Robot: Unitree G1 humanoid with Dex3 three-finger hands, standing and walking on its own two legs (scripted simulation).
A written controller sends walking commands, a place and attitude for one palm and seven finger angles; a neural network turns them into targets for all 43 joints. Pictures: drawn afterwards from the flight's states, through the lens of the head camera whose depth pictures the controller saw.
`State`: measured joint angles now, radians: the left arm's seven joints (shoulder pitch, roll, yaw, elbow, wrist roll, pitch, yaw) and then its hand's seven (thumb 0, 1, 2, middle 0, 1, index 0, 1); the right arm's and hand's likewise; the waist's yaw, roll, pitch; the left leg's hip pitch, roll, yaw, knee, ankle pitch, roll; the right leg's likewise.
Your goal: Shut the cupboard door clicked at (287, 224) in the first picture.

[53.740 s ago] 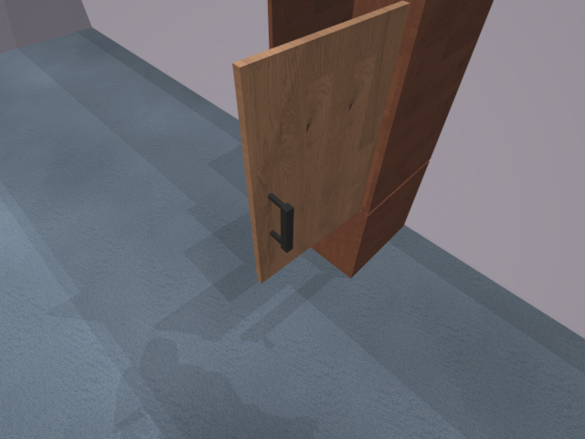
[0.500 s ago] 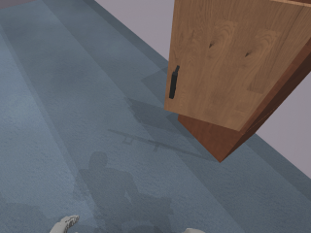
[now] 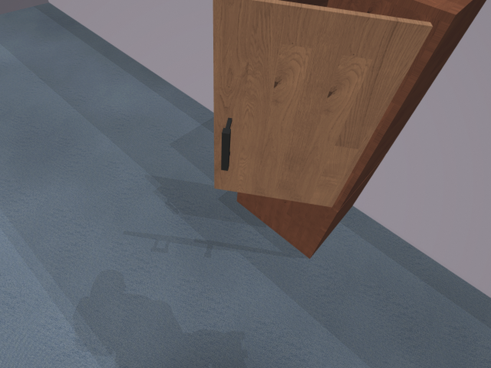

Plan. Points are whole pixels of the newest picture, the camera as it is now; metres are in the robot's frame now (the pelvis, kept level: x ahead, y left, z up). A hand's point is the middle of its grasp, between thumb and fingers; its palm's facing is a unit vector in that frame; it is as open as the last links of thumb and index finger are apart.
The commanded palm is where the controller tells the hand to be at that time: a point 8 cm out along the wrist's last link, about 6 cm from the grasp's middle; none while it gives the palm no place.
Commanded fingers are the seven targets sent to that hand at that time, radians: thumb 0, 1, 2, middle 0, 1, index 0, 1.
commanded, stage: take the last steps up to it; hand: left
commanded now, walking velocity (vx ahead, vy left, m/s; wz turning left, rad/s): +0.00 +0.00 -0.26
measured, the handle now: (227, 145) +0.65 +0.09 -0.10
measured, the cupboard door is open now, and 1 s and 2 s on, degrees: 34 34 34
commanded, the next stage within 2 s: come to a stop and stand still in 0.64 s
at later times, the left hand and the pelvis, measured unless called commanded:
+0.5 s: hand out of the picture +0.07 +0.14 -0.17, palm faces -0.03 -0.99 -0.15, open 7.4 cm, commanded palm none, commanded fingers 0.00 0.90 0.90 -0.20 -0.30 -0.20 -0.30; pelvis +0.06 -0.03 +0.01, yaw -3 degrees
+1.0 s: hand (191, 301) +0.26 +0.12 -0.16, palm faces -0.09 -0.97 -0.23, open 7.3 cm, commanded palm none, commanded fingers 0.00 0.90 0.90 -0.20 -0.30 -0.20 -0.30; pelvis +0.17 -0.06 +0.00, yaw -4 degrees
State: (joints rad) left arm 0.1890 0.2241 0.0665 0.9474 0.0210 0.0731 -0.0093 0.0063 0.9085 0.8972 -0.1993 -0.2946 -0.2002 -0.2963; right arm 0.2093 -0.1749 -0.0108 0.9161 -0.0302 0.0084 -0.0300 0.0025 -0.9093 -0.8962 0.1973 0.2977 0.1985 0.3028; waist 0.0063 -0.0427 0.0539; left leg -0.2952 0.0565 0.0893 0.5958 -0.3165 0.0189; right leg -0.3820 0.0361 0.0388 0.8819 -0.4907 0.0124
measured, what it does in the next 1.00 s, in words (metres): walks ahead: right foot, then left foot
